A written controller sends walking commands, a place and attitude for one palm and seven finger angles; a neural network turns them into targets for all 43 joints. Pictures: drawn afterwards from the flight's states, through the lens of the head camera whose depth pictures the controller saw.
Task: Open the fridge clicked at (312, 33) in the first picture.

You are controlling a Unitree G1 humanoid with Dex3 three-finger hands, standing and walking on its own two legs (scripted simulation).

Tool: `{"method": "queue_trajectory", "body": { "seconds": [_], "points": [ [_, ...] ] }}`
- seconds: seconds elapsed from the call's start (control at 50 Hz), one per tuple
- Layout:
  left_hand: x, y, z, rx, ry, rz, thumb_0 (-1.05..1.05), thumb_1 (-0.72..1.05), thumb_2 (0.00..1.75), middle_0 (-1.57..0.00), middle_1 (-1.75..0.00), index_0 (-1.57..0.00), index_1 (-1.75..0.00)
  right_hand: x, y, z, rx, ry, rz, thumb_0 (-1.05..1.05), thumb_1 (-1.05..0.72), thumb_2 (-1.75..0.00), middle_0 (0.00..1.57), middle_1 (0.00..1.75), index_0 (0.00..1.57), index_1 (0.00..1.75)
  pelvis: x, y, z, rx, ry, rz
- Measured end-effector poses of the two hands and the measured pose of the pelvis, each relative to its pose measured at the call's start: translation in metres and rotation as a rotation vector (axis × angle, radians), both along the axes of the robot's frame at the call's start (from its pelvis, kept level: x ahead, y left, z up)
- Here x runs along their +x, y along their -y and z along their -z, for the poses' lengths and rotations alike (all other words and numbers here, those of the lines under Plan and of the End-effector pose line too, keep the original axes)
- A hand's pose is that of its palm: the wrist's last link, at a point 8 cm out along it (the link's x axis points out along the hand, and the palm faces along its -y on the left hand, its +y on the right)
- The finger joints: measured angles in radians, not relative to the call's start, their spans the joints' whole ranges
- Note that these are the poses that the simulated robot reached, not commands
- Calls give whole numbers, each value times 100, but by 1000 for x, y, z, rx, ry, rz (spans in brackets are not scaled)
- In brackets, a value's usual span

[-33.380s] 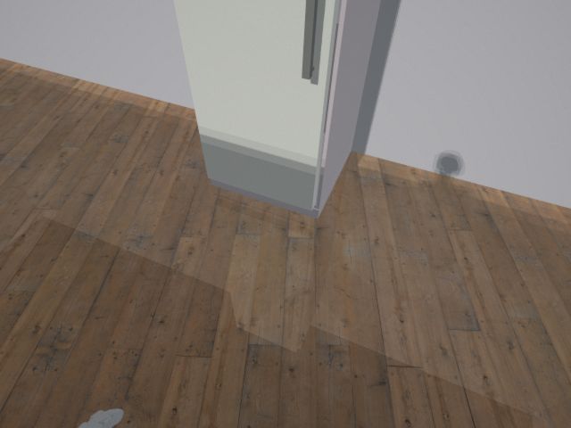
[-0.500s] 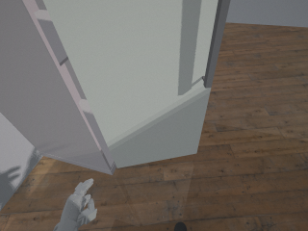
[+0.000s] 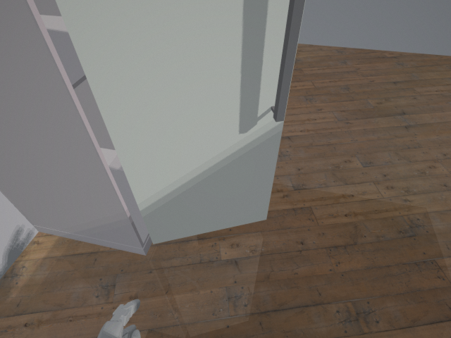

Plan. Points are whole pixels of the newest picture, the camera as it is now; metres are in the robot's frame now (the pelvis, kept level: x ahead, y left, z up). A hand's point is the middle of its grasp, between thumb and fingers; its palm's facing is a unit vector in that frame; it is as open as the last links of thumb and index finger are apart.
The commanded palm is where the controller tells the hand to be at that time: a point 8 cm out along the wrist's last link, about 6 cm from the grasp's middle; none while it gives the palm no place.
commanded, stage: stop stepping back and stand still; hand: right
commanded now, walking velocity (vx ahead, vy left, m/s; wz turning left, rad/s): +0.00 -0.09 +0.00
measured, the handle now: (288, 31) +0.76 -0.10 +0.23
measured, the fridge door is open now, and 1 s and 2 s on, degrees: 63 63 63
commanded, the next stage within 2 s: let the arm hang, fingers relaxed in 0.66 s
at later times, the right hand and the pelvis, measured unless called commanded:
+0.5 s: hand out of the picture +0.25 -0.29 +0.18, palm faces +0.45 +0.74 -0.49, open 7.4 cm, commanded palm +0.18 -0.32 +0.19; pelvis +0.05 -0.02 +0.01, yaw -1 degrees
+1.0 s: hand out of the picture +0.15 -0.25 -0.11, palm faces +0.00 +0.95 -0.32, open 7.4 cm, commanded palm none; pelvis +0.02 -0.04 +0.00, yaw -3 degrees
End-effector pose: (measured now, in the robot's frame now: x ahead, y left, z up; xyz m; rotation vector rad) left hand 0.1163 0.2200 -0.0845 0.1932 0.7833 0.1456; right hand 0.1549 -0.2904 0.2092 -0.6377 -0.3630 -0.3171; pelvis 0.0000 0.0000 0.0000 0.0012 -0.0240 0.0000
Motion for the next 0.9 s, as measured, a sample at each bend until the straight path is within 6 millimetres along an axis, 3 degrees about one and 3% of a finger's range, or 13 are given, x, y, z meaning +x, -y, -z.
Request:
{"method": "queue_trajectory", "body": {
  "seconds": [0.06, 0.14, 0.24, 0.4, 0.48, 0.64, 0.76, 0.78, 0.82, 0.86, 0.9],
  "points": [
    [4, -7, 1, 24, -42, 5, 1, 90, 89, -20, -30, -20, -30, -3, 16, 4, 48, 0, 74, 1, -89, -89, 22, 30, 22, 30, 4, 4, -5, -3, 2, 2],
    [18, -12, -9, 71, -11, 0, 2, 90, 89, -20, -30, -20, -30, 2, 36, 23, 145, -28, 153, 1, -89, -89, 22, 30, 22, 30, 13, 12, -7, -5, 5, 10],
    [45, -7, -19, 118, 54, 17, 1, 91, 89, -20, -30, -20, -30, 19, 38, 43, 216, -31, 131, 1, -89, -89, 21, 30, 21, 30, 20, 21, -1, -4, 22, 20],
    [91, 23, -25, 24, 107, 90, 1, 91, 89, -20, -30, -20, -30, 38, 29, 2, 51, 5, 79, 1, -89, -89, 22, 30, 22, 30, 41, 18, -9, 8, -20, 36],
    [107, 30, -22, -14, 106, 86, 1, 90, 89, -20, -30, -20, -30, 46, 34, 2, 50, -36, 103, 1, -89, -89, 21, 30, 22, 30, 48, 20, -10, 12, -31, 25],
    [112, 22, -28, 17, 102, 47, 1, 91, 89, -20, -30, -20, -30, 55, 38, 34, 166, -153, 126, 1, -89, -89, 21, 30, 22, 30, 54, 24, -13, 7, -30, 17],
    [101, 14, -36, 70, 90, 40, 1, 91, 89, -20, -30, -20, -30, 49, 36, 29, 169, -111, 94, 1, -89, -89, 22, 30, 22, 30, 49, 25, -14, 10, -27, 21],
    [100, 13, -33, 63, 92, 55, 1, 91, 89, -20, -30, -20, -30, 50, 37, 34, 158, -122, 82, 1, -89, -89, 22, 30, 22, 30, 47, 27, -13, 14, -32, 31],
    [96, 8, -22, 50, 50, 95, 1, 91, 89, -20, -30, -20, -30, 59, 44, 69, 185, -279, 86, 0, -89, -89, 21, 30, 21, 30, 41, 31, -10, 16, -40, 49],
    [91, 1, -8, 44, 0, 100, 1, 90, 89, -20, -30, -20, -30, 62, 49, 123, 251, -521, 125, 0, -90, -89, 21, 30, 21, 30, 35, 36, -7, 16, -46, 55],
    [81, -4, 4, 41, -42, 85, 1, 91, 89, -20, -30, -20, -30, 50, 46, 180, 319, -769, 166, 0, -90, -89, 20, 30, 21, 30, 30, 39, -4, 11, -46, 57]
  ]
}}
